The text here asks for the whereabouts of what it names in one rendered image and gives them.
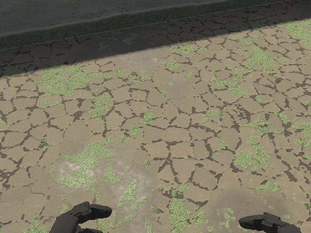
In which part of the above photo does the robot left hand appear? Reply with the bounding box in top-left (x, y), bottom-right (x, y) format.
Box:
top-left (49, 201), bottom-right (112, 233)

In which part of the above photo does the robot right hand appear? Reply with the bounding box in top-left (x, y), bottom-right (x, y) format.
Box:
top-left (238, 212), bottom-right (301, 233)

